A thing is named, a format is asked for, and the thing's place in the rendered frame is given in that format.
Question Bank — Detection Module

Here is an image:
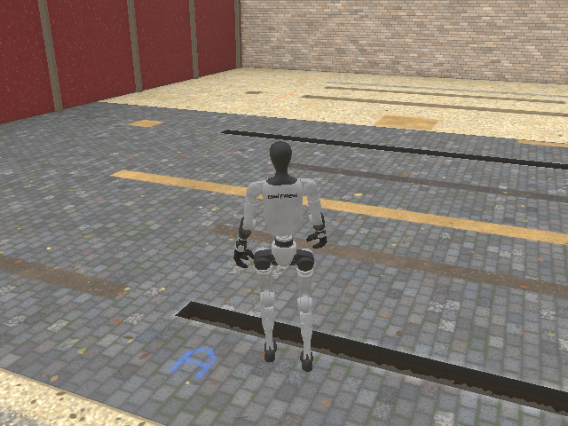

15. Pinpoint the left robot thigh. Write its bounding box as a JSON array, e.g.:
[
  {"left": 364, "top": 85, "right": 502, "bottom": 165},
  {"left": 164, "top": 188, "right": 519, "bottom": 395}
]
[{"left": 254, "top": 247, "right": 275, "bottom": 308}]

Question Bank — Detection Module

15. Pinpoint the robot left forearm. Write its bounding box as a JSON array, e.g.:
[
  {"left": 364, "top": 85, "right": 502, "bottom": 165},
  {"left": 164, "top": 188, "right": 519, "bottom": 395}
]
[{"left": 235, "top": 217, "right": 251, "bottom": 252}]

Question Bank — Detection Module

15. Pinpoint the robot left upper arm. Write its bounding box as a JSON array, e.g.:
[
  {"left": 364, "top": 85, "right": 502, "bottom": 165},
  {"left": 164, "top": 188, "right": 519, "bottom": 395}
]
[{"left": 242, "top": 181, "right": 264, "bottom": 231}]

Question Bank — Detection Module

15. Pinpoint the robot right forearm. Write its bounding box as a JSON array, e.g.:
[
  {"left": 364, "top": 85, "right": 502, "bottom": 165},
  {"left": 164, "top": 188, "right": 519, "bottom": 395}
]
[{"left": 313, "top": 212, "right": 326, "bottom": 238}]

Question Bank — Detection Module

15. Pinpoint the left robot shin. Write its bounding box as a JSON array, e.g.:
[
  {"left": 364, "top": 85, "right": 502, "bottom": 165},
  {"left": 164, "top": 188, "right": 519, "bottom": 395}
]
[{"left": 260, "top": 292, "right": 274, "bottom": 350}]

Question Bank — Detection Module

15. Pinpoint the robot left hand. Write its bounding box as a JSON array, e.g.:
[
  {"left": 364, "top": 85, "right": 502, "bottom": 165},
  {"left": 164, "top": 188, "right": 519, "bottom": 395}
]
[{"left": 233, "top": 249, "right": 254, "bottom": 268}]

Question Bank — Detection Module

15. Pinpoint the robot right hand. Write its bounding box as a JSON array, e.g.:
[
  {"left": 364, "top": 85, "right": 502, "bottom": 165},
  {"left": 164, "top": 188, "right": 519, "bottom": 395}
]
[{"left": 306, "top": 233, "right": 327, "bottom": 249}]

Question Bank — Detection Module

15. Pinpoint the robot right upper arm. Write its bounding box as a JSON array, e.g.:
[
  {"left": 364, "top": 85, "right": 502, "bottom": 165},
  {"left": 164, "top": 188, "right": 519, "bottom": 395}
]
[{"left": 300, "top": 178, "right": 323, "bottom": 225}]

